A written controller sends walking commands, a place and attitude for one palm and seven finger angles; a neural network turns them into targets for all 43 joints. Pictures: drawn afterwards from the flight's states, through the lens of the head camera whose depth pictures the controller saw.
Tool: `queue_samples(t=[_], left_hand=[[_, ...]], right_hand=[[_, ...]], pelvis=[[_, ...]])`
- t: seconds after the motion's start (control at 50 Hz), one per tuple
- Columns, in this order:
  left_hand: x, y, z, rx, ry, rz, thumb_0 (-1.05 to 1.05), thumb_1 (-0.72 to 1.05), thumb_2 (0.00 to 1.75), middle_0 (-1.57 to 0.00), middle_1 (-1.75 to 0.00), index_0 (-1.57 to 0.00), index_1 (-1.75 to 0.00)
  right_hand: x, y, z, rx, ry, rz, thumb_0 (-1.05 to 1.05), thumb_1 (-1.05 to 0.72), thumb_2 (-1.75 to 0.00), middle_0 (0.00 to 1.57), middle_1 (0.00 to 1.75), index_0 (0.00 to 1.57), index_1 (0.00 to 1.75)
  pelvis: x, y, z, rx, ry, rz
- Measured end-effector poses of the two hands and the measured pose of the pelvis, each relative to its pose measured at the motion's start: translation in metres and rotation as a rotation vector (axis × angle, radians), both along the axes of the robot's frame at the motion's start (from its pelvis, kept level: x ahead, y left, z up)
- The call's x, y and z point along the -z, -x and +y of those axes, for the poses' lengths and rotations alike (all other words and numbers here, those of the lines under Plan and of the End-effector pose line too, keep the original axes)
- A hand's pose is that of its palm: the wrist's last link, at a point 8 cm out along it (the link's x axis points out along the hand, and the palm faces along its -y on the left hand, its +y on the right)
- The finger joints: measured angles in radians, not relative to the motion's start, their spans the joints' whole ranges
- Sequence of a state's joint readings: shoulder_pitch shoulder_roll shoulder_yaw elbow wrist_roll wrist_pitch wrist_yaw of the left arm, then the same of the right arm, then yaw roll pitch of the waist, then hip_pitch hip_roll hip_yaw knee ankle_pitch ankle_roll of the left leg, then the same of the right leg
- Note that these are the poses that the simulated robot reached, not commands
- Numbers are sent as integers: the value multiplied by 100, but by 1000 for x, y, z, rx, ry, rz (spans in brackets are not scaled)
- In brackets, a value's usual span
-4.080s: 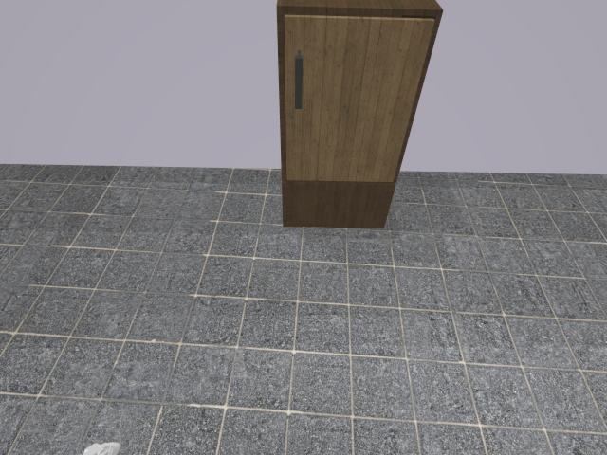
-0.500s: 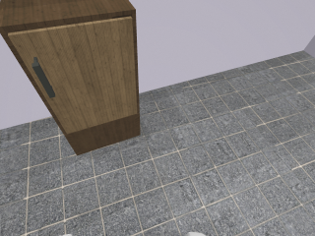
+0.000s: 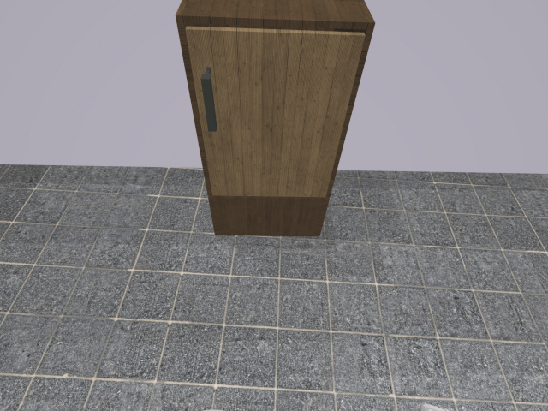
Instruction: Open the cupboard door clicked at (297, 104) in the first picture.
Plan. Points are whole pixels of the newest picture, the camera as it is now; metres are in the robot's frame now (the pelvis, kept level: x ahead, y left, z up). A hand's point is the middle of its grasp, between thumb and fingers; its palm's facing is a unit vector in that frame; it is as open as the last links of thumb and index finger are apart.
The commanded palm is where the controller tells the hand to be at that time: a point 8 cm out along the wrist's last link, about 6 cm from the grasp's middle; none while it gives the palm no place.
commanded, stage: turn to face it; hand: left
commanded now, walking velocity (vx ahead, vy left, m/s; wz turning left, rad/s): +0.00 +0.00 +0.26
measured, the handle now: (210, 100) +0.83 +0.25 -0.04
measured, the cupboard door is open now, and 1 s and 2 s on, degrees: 0 0 0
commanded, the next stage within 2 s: take the last steps up to it in 0.08 s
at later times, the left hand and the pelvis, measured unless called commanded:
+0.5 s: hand out of the picture +0.04 +0.20 -0.16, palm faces +0.10 -0.98 -0.20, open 7.4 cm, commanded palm none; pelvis -0.01 +0.01 +0.01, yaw +5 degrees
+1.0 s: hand out of the picture -0.02 +0.18 -0.18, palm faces +0.25 -0.96 -0.11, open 7.4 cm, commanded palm none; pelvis +0.13 +0.06 -0.01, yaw +8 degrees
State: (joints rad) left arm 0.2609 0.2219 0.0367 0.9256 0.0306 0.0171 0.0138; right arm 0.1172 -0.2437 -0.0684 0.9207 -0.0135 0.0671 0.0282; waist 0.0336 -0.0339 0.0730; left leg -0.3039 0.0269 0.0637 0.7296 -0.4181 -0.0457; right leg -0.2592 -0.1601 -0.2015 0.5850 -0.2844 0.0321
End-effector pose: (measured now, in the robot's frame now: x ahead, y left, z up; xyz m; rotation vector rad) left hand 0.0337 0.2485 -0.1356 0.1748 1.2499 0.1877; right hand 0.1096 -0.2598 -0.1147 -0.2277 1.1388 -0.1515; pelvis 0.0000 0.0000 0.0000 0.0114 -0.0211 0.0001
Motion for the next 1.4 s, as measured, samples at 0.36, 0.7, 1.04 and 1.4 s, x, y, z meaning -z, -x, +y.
queue_samples(t=[0.36, 0.7, 1.04, 1.4], left_hand=[[-4, 46, 31, -81, 26, 75, 0, 91, 90, -20, -29, -20, -30], [-11, 59, -38, -173, 49, 118, 0, 92, 90, -20, -30, -20, -30], [17, 29, -1, -254, 172, 382, 0, 91, 90, -20, -30, -20, -30], [-10, -303, 46, -41, -5, -143, 0, 91, 90, -20, -29, -20, -30]], right_hand=[[-2, 56, 57, -20, -24, 65, 0, -91, -90, 21, 30, 21, 30], [21, 76, 20, 15, -82, 272, 1, -91, -90, 20, 30, 20, 30], [19, -148, 124, -131, -67, -15, 0, -91, -90, 20, 30, 20, 30], [41, -152, 85, 31, -100, 261, 0, -91, -90, 20, 30, 20, 30]], pelvis=[[-14, 17, 27, -71, 29, 1], [-14, -33, -3, -130, 3, -5], [8, -139, 68, -118, 13, -1], [6, -269, 46, -114, -15, -1]])
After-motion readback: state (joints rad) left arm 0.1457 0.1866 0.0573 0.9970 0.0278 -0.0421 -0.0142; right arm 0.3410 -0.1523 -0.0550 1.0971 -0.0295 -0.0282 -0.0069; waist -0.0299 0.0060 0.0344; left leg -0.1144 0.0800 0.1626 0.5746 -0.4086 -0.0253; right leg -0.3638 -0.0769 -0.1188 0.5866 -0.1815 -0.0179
